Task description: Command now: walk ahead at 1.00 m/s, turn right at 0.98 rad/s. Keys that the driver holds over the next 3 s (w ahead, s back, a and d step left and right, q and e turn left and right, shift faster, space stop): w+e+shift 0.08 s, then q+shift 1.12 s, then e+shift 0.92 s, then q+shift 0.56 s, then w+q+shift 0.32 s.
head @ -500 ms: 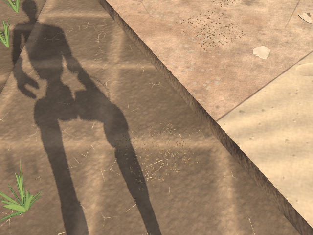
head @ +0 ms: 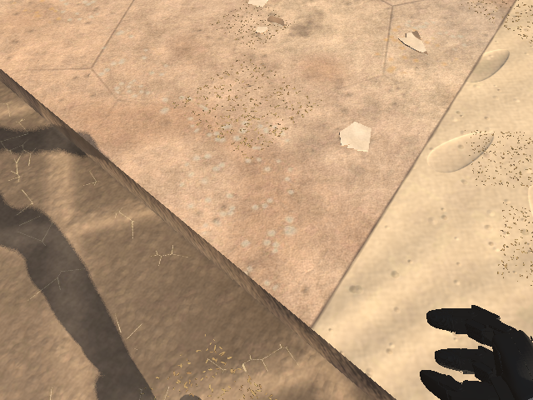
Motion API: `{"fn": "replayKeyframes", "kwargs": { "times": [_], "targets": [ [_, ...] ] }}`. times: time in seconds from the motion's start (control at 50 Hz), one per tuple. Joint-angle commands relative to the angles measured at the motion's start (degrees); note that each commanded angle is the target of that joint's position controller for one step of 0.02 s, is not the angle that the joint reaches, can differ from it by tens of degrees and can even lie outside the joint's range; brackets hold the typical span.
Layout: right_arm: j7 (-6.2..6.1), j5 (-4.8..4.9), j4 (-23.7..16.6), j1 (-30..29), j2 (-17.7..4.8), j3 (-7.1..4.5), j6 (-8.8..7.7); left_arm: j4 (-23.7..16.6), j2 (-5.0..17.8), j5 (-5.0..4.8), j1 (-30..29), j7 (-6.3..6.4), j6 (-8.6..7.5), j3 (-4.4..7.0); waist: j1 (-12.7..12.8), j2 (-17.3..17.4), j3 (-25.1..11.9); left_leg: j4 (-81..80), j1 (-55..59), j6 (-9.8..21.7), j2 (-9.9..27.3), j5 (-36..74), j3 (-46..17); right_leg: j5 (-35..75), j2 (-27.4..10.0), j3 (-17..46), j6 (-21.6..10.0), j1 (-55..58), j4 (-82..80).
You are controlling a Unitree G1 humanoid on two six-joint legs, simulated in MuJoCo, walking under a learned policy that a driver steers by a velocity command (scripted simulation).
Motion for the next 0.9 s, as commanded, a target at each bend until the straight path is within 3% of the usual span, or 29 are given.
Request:
{"fn": "replayKeyframes", "kwargs": {
  "times": [0.02, 0.04, 0.06, 0.08, 0.1, 0.12, 0.14, 0.16, 0.2, 0.22, 0.26, 0.3, 0.32, 0.34, 0.38, 0.4, 0.42, 0.44, 0.46, 0.5, 0.54, 0.6, 0.66, 0.76, 0.8, 0.84, 0.86, 0.88, 0.9],
  "targets": [
    [-1.36, 0.59, -1.3, 7.0, -9.9, -3.62, -1.10, -4.3, 12.2, 0.48, -4.9, 0.56, -0.95, 3.03, -8.2, -2.5, -6.9, -3.7, 27.5, 1.5, -6.2, -4.5, 2.5, 52.7, -10.0, 8.5, 0.0, -10.3, 10.1],
    [-2.15, 0.77, 1.1, 17.3, -12.2, -4.86, -1.42, -4.9, 13.7, 0.80, -7.9, 0.29, -1.10, 3.20, -14.6, -2.1, -11.7, -3.9, 38.0, 2.1, -5.4, -8.5, 2.9, 53.4, -8.8, 7.6, 1.0, -12.8, 21.9],
    [-3.36, -0.12, 3.6, 29.9, -15.4, -6.38, -1.64, -6.1, 9.7, 1.12, -10.3, 0.09, -1.71, 2.09, -20.1, -0.3, -17.7, -1.5, 52.0, 3.3, 1.0, -18.7, -1.8, 43.8, -6.7, 5.2, 1.7, -21.1, 37.7],
    [-4.00, -2.56, 5.0, 35.7, -18.2, -7.03, -1.80, -8.1, -1.1, 0.64, -9.2, 0.42, -1.99, -0.72, -18.4, 14.4, -20.9, -5.8, 64.1, 4.6, 16.9, -33.8, -21.1, -6.3, -1.3, -1.1, 1.8, -37.4, 55.4],
    [-3.06, -2.71, 4.1, 28.0, -20.2, -7.87, -1.79, -10.0, 0.4, -1.14, -0.8, 0.60, -1.63, -1.60, -10.3, 27.6, -25.8, -17.5, 63.1, 11.5, 23.1, -34.2, -50.1, -5.9, -1.0, -5.2, 2.6, -45.8, 63.4],
    [-2.23, -1.96, 2.4, 20.7, -12.1, -6.70, -1.64, -6.5, 4.7, 1.12, -4.4, 1.08, -0.38, -1.23, -10.3, 12.4, -16.4, -17.8, 53.6, 12.2, 18.3, -32.8, -41.0, 1.2, -6.0, -6.4, 2.8, -46.1, 62.9],
    [-1.53, -1.40, 3.1, 18.4, -7.6, -5.53, -1.73, -6.1, 4.7, 2.04, -7.8, 0.60, 0.09, -1.13, -9.9, 4.6, -10.1, -15.7, 45.2, 12.8, 14.7, -15.7, -28.8, 4.8, -7.1, -7.7, 4.2, -43.5, 60.3],
    [-1.01, -1.59, 4.7, 18.7, -5.6, -4.80, -2.02, -6.3, 3.5, 2.60, -10.1, 0.33, 0.39, -1.50, -9.5, 1.0, -7.9, -14.3, 40.2, 12.8, 12.4, 3.7, -21.2, 3.6, -7.5, -8.1, 5.3, -41.5, 58.3],
    [-0.40, 0.22, 9.9, 24.3, -5.0, -4.13, -3.38, -8.2, 1.1, 3.63, -13.1, -0.25, 0.85, -2.17, -9.2, 3.6, -5.1, -13.6, 36.4, 12.8, 9.5, 28.5, -12.5, -0.8, -7.3, -6.8, 7.0, -40.5, 51.7],
    [-0.14, 1.04, 11.5, 24.9, -5.6, -4.13, -3.86, -8.9, 0.5, 3.83, -13.3, -0.35, 0.99, -2.52, -8.1, 5.7, -5.5, -13.9, 36.3, 12.9, 9.0, 33.1, -11.0, -1.8, -7.0, -7.3, 7.6, -40.1, 47.5],
    [-0.17, 1.36, 12.0, 22.1, -7.0, -4.16, -3.63, -10.1, 0.3, 4.08, -14.6, -0.71, 0.84, -3.33, -5.9, 6.9, -6.3, -14.8, 33.0, 12.7, 6.1, 39.3, -7.4, 1.7, -7.6, -12.1, 8.9, -36.3, 36.4],
    [-0.25, 1.13, 11.9, 20.0, -8.5, -4.76, -2.42, -11.0, -1.4, 2.76, -18.2, -1.05, 0.73, -4.88, -6.2, 8.5, -6.3, -15.9, 25.6, 10.6, 1.0, 35.5, -2.7, 11.1, -6.2, -15.3, 9.5, -25.4, 22.5],
    [-0.36, 1.29, 12.3, 21.1, -8.9, -5.00, -1.81, -10.8, -1.8, 2.22, -18.1, -0.85, 1.02, -5.22, -6.4, 10.0, -7.2, -14.9, 25.2, 9.9, 1.0, 35.3, -3.2, 15.9, -5.3, -15.2, 9.2, -21.4, 21.5],
    [-0.42, 1.34, 12.1, 20.8, -9.3, -5.32, -1.30, -10.2, -1.0, 2.06, -16.7, -0.35, 1.29, -5.15, -5.1, 10.2, -7.8, -12.8, 24.2, 9.1, 1.7, 32.5, -4.9, 19.2, -5.8, -13.9, 8.5, -18.3, 20.8],
    [-0.44, 2.38, 10.6, 19.4, -10.8, -6.09, -0.69, -9.0, 2.1, 2.85, -13.4, 1.23, 1.43, -4.13, -2.5, 5.3, -7.5, -5.9, 20.7, 6.7, -0.1, 23.9, -6.5, 25.7, -6.3, -13.5, 7.5, -10.4, 13.5],
    [-0.21, 3.32, 9.5, 20.3, -10.5, -6.30, -0.58, -9.5, 5.9, 4.02, -10.2, 2.10, 1.18, -3.05, -0.7, -1.4, -9.5, 4.7, 16.5, 3.9, -4.5, 11.4, -5.1, 38.4, -12.3, -8.3, 5.8, -2.1, 9.2],
    [-0.57, 4.01, 7.7, 19.4, -7.6, -5.77, -0.37, -8.8, 8.8, 4.25, -4.2, 2.86, 0.71, -2.29, 1.7, -8.3, -14.9, 23.4, 9.1, 2.0, -9.9, -21.9, -0.1, 64.3, -27.1, 2.3, 2.3, 7.9, 9.0],
    [-1.73, 3.03, 8.9, 31.4, -4.5, -5.38, 0.74, -9.2, 6.6, 3.04, -3.7, 2.05, 0.91, -2.95, -5.8, -8.1, -17.6, 35.6, 5.7, 2.8, -9.2, -43.9, -1.0, 90.7, -37.5, 5.5, -0.6, 8.5, 14.8],
    [-2.52, 1.97, 10.5, 35.2, -6.6, -6.14, 2.21, -10.4, 4.9, 2.03, -5.1, 1.54, 1.67, -2.49, -6.3, -4.4, -18.9, 41.7, 5.7, 2.3, -8.2, -41.0, 0.1, 87.3, -37.6, 3.6, -1.9, 4.9, 14.3],
    [-2.19, 0.08, 9.5, 30.0, -7.1, -6.76, 4.43, -13.2, 0.8, 1.48, -15.3, 2.62, 2.27, -3.27, -9.0, -5.8, -10.4, 45.4, 2.8, 0.3, -4.7, -33.5, 3.1, 54.2, -30.9, -1.4, -3.6, -6.9, 6.4],
    [-0.81, -0.15, 8.6, 27.4, -7.3, -7.56, 6.50, -13.4, 0.4, 1.65, -18.7, 3.69, 2.37, -3.24, -10.9, -8.2, -4.4, 45.4, 4.6, -2.1, -4.7, -29.1, 4.6, 46.3, -26.9, -8.4, -2.9, -15.3, 1.7],
    [-0.20, 0.51, 5.4, 22.6, -4.6, -7.34, 8.05, -12.1, 0.8, 1.93, -15.5, 4.40, 2.04, -2.32, -10.5, -6.6, -4.5, 42.9, 3.7, -2.5, -4.1, -25.8, 5.2, 45.7, -27.1, -13.1, -3.4, -14.8, 0.9],
    [0.78, 0.05, 2.5, 17.5, -3.1, -6.88, 8.90, -11.6, 0.7, 2.07, -13.6, 4.52, 2.10, -1.83, -9.5, -7.1, -5.1, 34.0, 2.4, -2.0, -2.3, -22.8, 5.4, 40.2, -28.1, -15.8, -2.8, -11.1, 0.9],
    [2.04, 1.11, -1.5, 11.2, -3.3, -6.84, 9.69, -13.0, 3.7, 2.47, -14.0, 3.23, 2.12, -0.22, -8.3, -8.9, -5.6, 17.4, 14.2, 1.0, -1.9, -20.7, 9.2, 36.4, -30.5, -22.7, 1.4, -14.7, 4.4],
    [2.14, 1.62, -2.2, 9.5, -4.1, -7.18, 9.46, -12.7, 5.3, 2.12, -12.1, 2.32, 2.66, 0.63, -6.8, -9.2, -5.8, 12.3, 17.2, 1.8, -3.4, -22.3, 12.1, 37.0, -31.3, -24.3, 3.1, -13.4, 7.6],
    [2.13, 1.45, -2.7, 8.9, -4.7, -7.58, 8.63, -12.4, 6.1, 0.85, -11.0, 1.81, 3.77, 1.25, -6.3, -9.1, -5.9, 5.1, 19.6, 2.7, -4.5, -23.0, 12.9, 37.4, -31.5, -25.7, 5.3, -11.9, 12.9],
    [1.60, 0.65, -1.6, 12.3, -4.7, -7.85, 7.66, -12.0, 6.0, -0.13, -11.3, 1.59, 4.50, 1.41, -8.6, -6.1, -7.3, -2.9, 25.0, 3.5, -5.8, -18.4, 12.7, 36.5, -29.8, -28.3, 7.0, -13.3, 20.7],
    [0.31, -0.66, 0.2, 18.2, -7.3, -8.66, 6.34, -11.6, 6.1, -0.86, -9.2, 1.26, 4.77, 1.52, -12.0, 1.2, -10.2, -10.5, 35.5, 5.3, -4.5, -8.6, 5.9, 27.1, -26.3, -29.9, 10.1, -21.3, 34.4],
    [-0.59, -0.28, -1.2, 19.1, -17.4, -10.42, 6.01, -15.3, 0.0, 0.46, -6.1, 0.79, 5.18, 0.11, -8.0, 18.9, -11.0, -5.1, 44.8, 11.0, 13.1, 30.2, -17.5, -18.0, -18.3, -30.5, 14.5, -40.9, 52.1]
  ]
}}
Next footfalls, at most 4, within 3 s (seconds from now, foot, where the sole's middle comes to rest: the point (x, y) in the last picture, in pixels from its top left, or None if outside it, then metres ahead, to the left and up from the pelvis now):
0.06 left None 0.27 0.17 -0.76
0.42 right None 0.41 -0.05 -0.76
0.88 left None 0.38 0.19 -0.76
1.34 right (291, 378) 0.49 0.05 -0.76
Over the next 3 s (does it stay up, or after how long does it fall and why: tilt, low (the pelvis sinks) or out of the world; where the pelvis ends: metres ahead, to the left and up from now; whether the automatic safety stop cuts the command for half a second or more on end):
stays up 0.35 0.15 0.02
